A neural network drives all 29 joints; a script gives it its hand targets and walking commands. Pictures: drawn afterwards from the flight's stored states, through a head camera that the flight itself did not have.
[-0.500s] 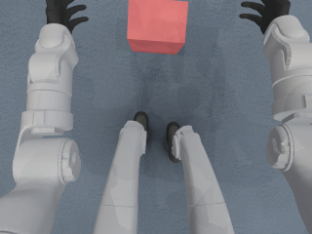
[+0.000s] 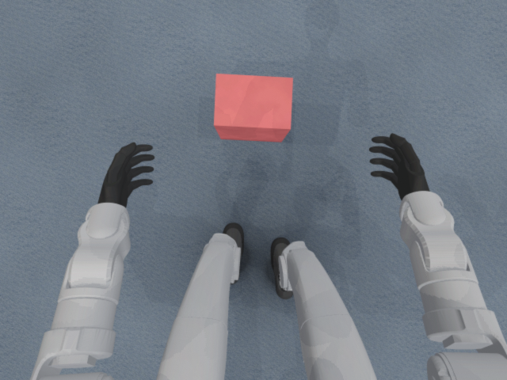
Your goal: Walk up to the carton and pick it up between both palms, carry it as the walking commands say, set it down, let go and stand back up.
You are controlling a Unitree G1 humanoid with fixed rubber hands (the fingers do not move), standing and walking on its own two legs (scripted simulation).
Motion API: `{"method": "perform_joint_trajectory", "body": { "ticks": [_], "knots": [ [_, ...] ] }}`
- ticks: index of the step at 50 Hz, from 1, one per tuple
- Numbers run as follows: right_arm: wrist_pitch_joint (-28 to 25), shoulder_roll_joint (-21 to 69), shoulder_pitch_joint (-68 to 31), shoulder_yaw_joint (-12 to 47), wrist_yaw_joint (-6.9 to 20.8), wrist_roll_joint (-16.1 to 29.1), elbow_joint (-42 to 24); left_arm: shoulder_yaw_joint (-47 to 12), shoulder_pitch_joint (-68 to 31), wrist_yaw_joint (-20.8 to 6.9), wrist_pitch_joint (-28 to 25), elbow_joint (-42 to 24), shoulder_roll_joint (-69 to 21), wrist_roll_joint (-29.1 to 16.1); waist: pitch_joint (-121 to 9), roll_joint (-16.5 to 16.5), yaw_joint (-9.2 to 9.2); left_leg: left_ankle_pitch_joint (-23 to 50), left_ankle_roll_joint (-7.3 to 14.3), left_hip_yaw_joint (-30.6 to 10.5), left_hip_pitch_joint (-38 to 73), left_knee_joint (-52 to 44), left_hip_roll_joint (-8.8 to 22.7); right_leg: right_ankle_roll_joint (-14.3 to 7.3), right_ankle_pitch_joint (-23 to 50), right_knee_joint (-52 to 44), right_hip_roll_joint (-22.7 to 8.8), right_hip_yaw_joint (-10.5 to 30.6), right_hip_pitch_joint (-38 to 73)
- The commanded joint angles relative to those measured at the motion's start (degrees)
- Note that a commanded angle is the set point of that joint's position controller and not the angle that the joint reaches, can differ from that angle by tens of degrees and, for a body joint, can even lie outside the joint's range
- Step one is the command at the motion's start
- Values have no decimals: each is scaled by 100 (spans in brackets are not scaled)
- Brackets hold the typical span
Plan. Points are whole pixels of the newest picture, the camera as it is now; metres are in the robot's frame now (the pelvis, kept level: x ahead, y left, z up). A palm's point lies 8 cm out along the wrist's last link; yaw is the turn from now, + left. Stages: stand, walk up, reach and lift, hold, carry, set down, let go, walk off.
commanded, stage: let go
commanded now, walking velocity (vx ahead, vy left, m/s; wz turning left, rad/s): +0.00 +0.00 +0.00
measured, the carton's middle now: (252, 112) +0.58 +0.00 -0.60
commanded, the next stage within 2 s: stand in 0.88 s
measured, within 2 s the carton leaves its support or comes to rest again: neither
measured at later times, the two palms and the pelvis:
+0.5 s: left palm (61, 303) +0.21 +0.23 -0.02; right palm (455, 303) +0.20 -0.22 -0.03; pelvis +0.06 +0.01 +0.05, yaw -1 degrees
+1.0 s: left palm (32, 290) +0.23 +0.27 -0.03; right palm (470, 285) +0.22 -0.23 -0.02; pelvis +0.09 +0.02 +0.05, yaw -1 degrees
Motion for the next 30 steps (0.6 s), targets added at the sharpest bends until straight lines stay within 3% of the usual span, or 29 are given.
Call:
{"method": "perform_joint_trajectory", "body": {
  "ticks": [1, 2, 3, 4, 5, 6, 8, 9, 12, 14, 16, 17, 19, 21, 22, 24, 25, 28, 30],
  "knots": [
    [-456, -615, 175, -311, 11, -175, -1284, 398, 420, -21, -495, -1116, 719, 160, -9655, -267, -48, 3170, -227, -430, 4200, -289, 199, 275, 3496, -709, -251, 345, 2416],
    [-508, -561, 439, -197, 46, -173, -1162, 385, 614, -56, -566, -1082, 566, 227, -9227, -186, 69, 2983, -254, -409, 4238, -422, 196, 274, 3228, -808, -280, 305, 2317],
    [-569, -387, 888, -266, 50, -337, -834, 419, 1070, -87, -617, -641, 520, 281, -8795, -255, -56, 2987, -246, -390, 4203, -534, 214, 287, 3181, -875, -297, 239, 2340],
    [-659, -363, 1092, -279, 91, -446, -739, 336, 1265, -113, -702, -679, 430, 295, -8358, -119, -58, 2915, -288, -408, 4321, -637, 242, 265, 3060, -1033, -319, 245, 2279],
    [-686, -201, 894, -260, 126, -360, -244, 125, 922, -172, -730, -244, 212, 162, -6941, 77, -165, 2427, -255, -379, 3912, -758, 287, 253, 2185, -1154, -346, 171, 1332],
    [-793, -143, 1088, -194, 168, -372, 14, 30, 1109, -201, -831, -97, 19, 152, -6277, 242, -210, 2430, -280, -383, 3926, -924, 332, 180, 2136, -1407, -384, 222, 1113],
    [-924, -123, 1514, -203, 266, -570, 91, 76, 1765, -241, -934, 157, 41, 291, -5359, 40, -160, 1562, -320, -252, 3971, -1414, 394, 151, 1388, -1778, -396, 193, 1134],
    [-869, -50, 1118, -210, 293, -567, 736, 157, 1366, -253, -870, 711, 159, 231, -4078, -88, -158, 569, -294, -170, 3333, -1652, 433, 126, 563, -1945, -442, 208, 735],
    [-922, 143, 1854, -101, 382, -427, 786, 156, 1831, -263, -955, 447, 271, 310, -3784, 232, -26, -256, -335, -67, 3812, -2151, 446, 44, -173, -2348, -523, 217, 1427],
    [-956, 74, 2287, -7, 361, -490, 595, 28, 2308, -321, -975, 482, 198, 227, -3704, -15, -54, 187, -315, -65, 4048, -2324, 442, 87, 180, -2563, -508, 182, 1823],
    [-956, 72, 2398, 101, 341, -503, 433, -63, 2576, -385, -956, 667, 188, 170, -3208, -184, -41, 163, -329, 7, 4287, -2453, 383, 105, -5, -2880, -556, 191, 1848],
    [-973, 89, 2977, 124, 335, -597, 230, -38, 3035, -429, -987, 416, 141, 236, -3272, -286, -81, 366, -310, 4, 4815, -2514, 340, 47, 149, -3033, -600, 224, 2043],
    [-1012, 28, 2774, 128, 381, -532, 120, -99, 2722, -437, -1027, 60, 201, 236, -2913, -67, -9, 572, -382, -26, 4925, -2598, 356, 39, 307, -3087, -566, 247, 1895],
    [-1021, -37, 2955, 242, 404, -508, -37, -39, 2935, -470, -1025, 67, 238, 297, -2719, -124, 85, 646, -400, 20, 5150, -2669, 329, 42, 304, -3295, -608, 277, 2158],
    [-1051, -42, 3086, 224, 421, -535, -195, -34, 3061, -479, -1043, 7, 207, 310, -2865, -201, 83, 776, -423, 45, 5327, -2652, 318, 38, 443, -3299, -614, 273, 2321],
    [-1064, -102, 3053, 194, 412, -481, -292, -186, 2912, -481, -1081, -198, 264, 173, -2803, 17, -24, 940, -432, -47, 5344, -2732, 375, 63, 792, -3193, -546, 265, 2514],
    [-1062, -86, 3100, 148, 401, -522, -407, -126, 2936, -503, -1074, -205, 314, 215, -2730, -125, -10, 908, -395, -33, 5430, -2727, 396, 85, 736, -3230, -553, 259, 2526],
    [-1019, -93, 3096, 137, 443, -431, -494, -209, 3087, -513, -1001, -272, 315, 163, -2764, -51, 10, 1112, -415, -131, 5542, -2691, 411, 79, 893, -3203, -515, 259, 2572],
    [-954, -69, 3121, 142, 465, -426, -612, -164, 3156, -506, -959, -222, 386, 208, -2732, -228, 93, 1046, -329, -145, 5608, -2727, 435, 120, 836, -3228, -515, 195, 2645]
  ]
}}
